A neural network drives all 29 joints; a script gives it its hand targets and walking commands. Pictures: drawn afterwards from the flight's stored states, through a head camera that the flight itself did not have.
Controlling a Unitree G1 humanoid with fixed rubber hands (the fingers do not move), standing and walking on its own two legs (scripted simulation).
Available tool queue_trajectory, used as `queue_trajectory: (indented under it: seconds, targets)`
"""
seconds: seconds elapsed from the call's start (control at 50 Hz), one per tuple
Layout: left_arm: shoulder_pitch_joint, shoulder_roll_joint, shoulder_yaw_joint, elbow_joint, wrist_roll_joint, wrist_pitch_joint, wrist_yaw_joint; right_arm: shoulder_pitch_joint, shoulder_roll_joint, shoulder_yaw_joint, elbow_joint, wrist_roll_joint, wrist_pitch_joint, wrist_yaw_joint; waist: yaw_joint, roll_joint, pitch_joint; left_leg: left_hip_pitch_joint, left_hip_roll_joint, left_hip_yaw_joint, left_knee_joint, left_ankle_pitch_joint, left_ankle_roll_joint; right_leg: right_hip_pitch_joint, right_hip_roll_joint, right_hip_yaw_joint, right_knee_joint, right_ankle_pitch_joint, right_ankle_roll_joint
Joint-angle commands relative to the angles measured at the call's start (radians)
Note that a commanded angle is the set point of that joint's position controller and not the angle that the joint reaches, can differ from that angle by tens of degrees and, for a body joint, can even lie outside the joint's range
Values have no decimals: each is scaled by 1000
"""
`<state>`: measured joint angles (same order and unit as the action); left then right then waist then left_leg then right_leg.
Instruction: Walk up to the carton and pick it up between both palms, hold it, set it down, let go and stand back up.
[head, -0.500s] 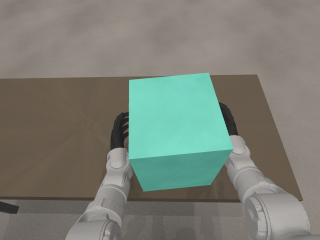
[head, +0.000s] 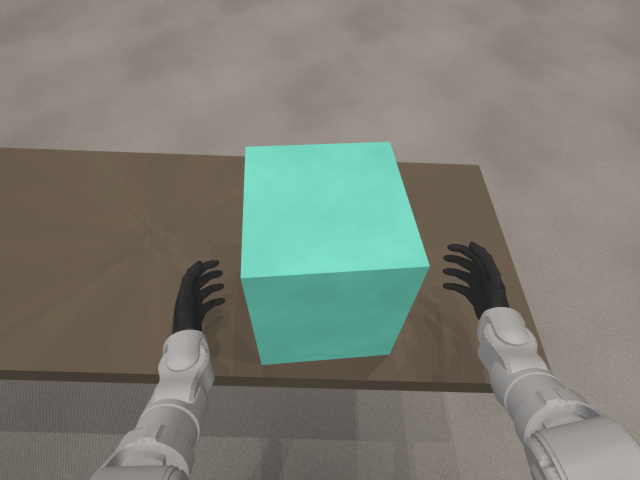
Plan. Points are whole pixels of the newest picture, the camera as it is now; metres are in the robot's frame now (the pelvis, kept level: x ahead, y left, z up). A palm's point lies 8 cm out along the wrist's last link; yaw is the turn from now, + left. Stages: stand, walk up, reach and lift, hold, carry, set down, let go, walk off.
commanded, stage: set down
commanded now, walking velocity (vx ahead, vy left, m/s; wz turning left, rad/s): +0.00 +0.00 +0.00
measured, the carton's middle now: (322, 258) +0.43 +0.01 +0.00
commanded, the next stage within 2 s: none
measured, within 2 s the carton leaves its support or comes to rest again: neither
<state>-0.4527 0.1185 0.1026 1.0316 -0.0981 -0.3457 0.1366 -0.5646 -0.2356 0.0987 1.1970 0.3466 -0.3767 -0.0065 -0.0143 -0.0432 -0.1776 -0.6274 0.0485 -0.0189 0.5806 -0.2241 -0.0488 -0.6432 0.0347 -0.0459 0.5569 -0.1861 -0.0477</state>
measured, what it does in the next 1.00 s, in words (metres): stands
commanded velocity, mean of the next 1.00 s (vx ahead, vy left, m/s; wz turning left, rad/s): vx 0.00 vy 0.00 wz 0.00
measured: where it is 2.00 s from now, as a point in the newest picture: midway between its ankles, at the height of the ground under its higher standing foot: outside the picture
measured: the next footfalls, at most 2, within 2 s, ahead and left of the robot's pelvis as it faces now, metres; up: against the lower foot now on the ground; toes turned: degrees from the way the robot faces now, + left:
none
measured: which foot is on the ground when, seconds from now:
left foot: down 0.00-1.00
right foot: down 0.00-1.00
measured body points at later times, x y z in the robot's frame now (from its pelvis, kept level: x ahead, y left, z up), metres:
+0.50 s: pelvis -0.01 +0.00 +0.00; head -0.01 +0.02 +0.45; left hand +0.32 +0.19 -0.01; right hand +0.32 -0.22 +0.01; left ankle +0.02 +0.15 -0.72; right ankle +0.04 -0.09 -0.72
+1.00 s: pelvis +0.02 +0.01 +0.02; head +0.01 +0.01 +0.47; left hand +0.24 +0.20 -0.01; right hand +0.23 -0.22 -0.02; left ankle +0.02 +0.15 -0.72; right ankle +0.04 -0.09 -0.72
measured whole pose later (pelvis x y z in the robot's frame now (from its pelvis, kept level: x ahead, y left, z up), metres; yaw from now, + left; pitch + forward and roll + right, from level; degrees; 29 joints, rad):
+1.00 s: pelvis +0.02 +0.01 +0.02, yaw +0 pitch -1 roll +0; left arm 0.19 0.10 -0.07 0.50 -0.10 -0.30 0.14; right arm 0.12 -0.21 0.01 0.70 0.20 -0.42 0.05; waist -0.02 0.01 -0.03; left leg -0.18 0.02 -0.02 0.45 -0.25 -0.03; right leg -0.21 0.02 -0.01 0.46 -0.22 -0.03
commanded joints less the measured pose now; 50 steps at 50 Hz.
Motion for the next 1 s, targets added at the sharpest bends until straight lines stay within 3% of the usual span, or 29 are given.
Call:
queue_trajectory:
  seconds: [0.0, 0.02, 0.04, 0.08, 0.12, 0.14, 0.2, 0.24, 0.26, 0.3, 0.32, 0.34, 0.36, 0.4, 0.44, 0.5, 0.54, 0.58, 0.6, 0.62, 0.66, 0.7, 0.74, 0.78, 0.82, 0.88, 0.92, 0.96, 0.98]
  targets:
    - [-648, 130, -133, -239, -136, -100, 41, -539, -155, -108, -357, -52, 16, 44, 9, 76, -575, 56, -80, 46, -24, -80, 4, 210, -37, 91, -28, -219, 49]
    - [-551, 128, -147, -256, -170, -93, 42, -465, -161, -85, -442, -43, 22, 44, 24, 24, -614, 86, -75, 34, -16, -46, 9, 239, -40, 103, -33, -194, 47]
    - [-495, 117, -163, -300, -173, -93, 46, -402, -188, -99, -428, -41, 18, 45, 5, 46, -633, 127, -74, 33, -10, -5, -2, 218, -23, 81, -9, -118, 39]
    - [-599, 149, -127, -231, -168, -77, 42, -482, -193, -100, -407, -62, 45, 39, 22, 20, -643, 96, -78, 40, 12, -43, -1, 211, -22, 78, 25, -152, 46]
    - [-343, 98, -112, -303, -113, -34, 39, -278, -196, -74, -419, -30, 48, 41, 31, 27, -587, 193, -68, 19, -9, 64, -6, 283, -7, 73, 16, -22, 44]
    - [-490, 119, -95, -208, -103, -7, 29, -419, -206, -106, -367, -70, 77, 36, 19, 22, -543, 146, -73, 22, -12, -19, -6, 252, -9, 68, 17, -97, 43]
    - [-246, 52, -95, -301, -63, 42, 22, -216, -236, -114, -385, -62, 53, 26, 2, -24, -458, 201, -63, 2, -33, 37, -3, 319, 6, 64, 9, -26, 49]
    - [-349, 80, -68, -273, -48, 66, 8, -308, -192, -128, -374, -84, 62, 14, -3, -45, -404, 172, -66, 11, -28, 11, 8, 347, -2, 72, -8, -38, 53]
    - [-516, 97, -67, -212, -66, 76, 16, -471, -216, -168, -363, -119, 77, 13, -14, -73, -390, 77, -69, 19, -28, -85, 20, 321, -7, 83, -5, -164, 54]
    - [-372, 79, -82, -210, -54, 107, 8, -324, -169, -144, -336, -120, 73, 15, -13, -98, -239, 110, -68, 17, -56, -115, 31, 364, -25, 106, -54, -191, 53]
    - [-239, 75, -65, -294, -37, 91, 11, -192, -150, -115, -388, -110, 51, 17, -1, -101, -247, 161, -67, 15, -59, -35, 33, 435, -22, 105, -60, -102, 61]
    - [-389, 92, -68, -277, -44, 85, 18, -345, -180, -151, -387, -118, 61, 27, -3, -86, -231, 118, -66, 24, -67, -91, 42, 377, -16, 95, -44, -160, 52]
    - [-225, 73, -81, -341, -44, 70, 20, -173, -138, -85, -404, -82, 44, 33, 17, -97, -251, 172, -69, 17, -59, -19, 37, 435, -20, 98, -36, -75, 56]
    - [-333, 97, -72, -321, -50, 45, 27, -250, -125, -88, -394, -100, 42, 43, 19, -96, -228, 106, -71, 27, -53, -79, 43, 423, -47, 128, -44, -172, 67]
    - [-233, 96, -75, -333, -33, 36, 29, -173, -111, -72, -410, -83, 33, 45, 28, -72, -205, 101, -82, 33, -66, -32, 40, 498, -51, 141, -45, -82, 60]
    - [-203, 85, -108, -465, -8, -1, 42, -118, -121, -110, -403, -58, 22, 60, 3, 51, -260, 189, -79, 22, -72, 8, 21, 436, -37, 101, -40, -10, 38]
    - [-112, 60, -125, -523, 8, 1, 47, -4, -100, -77, -432, -36, -15, 76, 23, 123, -276, 251, -79, 15, -69, 51, 3, 385, -36, 101, -31, 35, 26]
    - [5, 65, -111, -585, 30, -7, 39, 108, -81, -59, -469, -32, -45, 66, 14, 139, -246, 302, -83, 26, -65, 123, -6, 434, -41, 102, -53, 142, 30]
    - [-22, 62, -134, -660, 30, -18, 46, 87, -107, -100, -472, -36, -60, 66, -3, 200, -322, 327, -82, 20, -55, 154, -19, 402, -25, 87, -40, 153, 18]
    - [14, 67, -121, -622, 41, -11, 40, 104, -96, -92, -472, -37, -59, 64, 12, 172, -272, 335, -84, 23, -74, 163, -20, 446, -25, 95, -72, 156, 13]
    - [50, 70, -135, -669, 21, -11, 44, 110, -131, -124, -540, -49, -74, 66, -3, 149, -279, 347, -74, 16, -77, 196, -12, 441, -16, 75, -70, 184, 20]
    - [286, 44, -136, -727, 36, -17, 30, 322, -107, -111, -584, -71, -102, 54, -21, 100, -254, 398, -72, 16, -83, 286, -11, 545, -9, 77, -84, 317, 25]
    - [269, 55, -153, -757, 16, -19, 31, 264, -136, -149, -649, -80, -105, 52, -38, 79, -254, 395, -69, 9, -90, 321, -1, 546, -2, 73, -84, 344, 30]
    - [452, 21, -156, -763, 27, -6, 17, 428, -138, -137, -653, -100, -124, 48, -48, 6, -198, 405, -70, 1, -108, 346, 11, 623, 1, 75, -98, 417, 33]
    - [559, 28, -140, -778, 29, -13, 7, 530, -131, -112, -693, -110, -127, 44, -18, -54, -121, 446, -65, 14, -141, 385, 14, 673, 5, 85, -127, 448, 45]
    - [476, 29, -152, -693, -2, -6, -1, 443, -158, -166, -701, -153, -115, 43, -22, -138, -30, 405, -52, 20, -187, 242, 31, 625, -11, 86, -153, 324, 48]
    - [467, 50, -155, -686, -35, -5, 8, 482, -138, -149, -765, -159, -95, 53, -2, -188, 39, 398, -41, 23, -236, 67, 52, 534, -28, 103, -213, 43, 57]
    - [435, 66, -140, -697, -41, -2, 17, 481, -105, -132, -816, -168, -87, 49, 30, -185, 85, 394, -41, 45, -241, 32, 49, 523, -34, 109, -221, -22, 54]
    - [457, 54, -149, -737, -43, -4, 32, 537, -88, -107, -813, -137, -72, 60, 37, -136, 112, 426, -45, 54, -247, 64, 44, 535, -35, 107, -218, 21, 51]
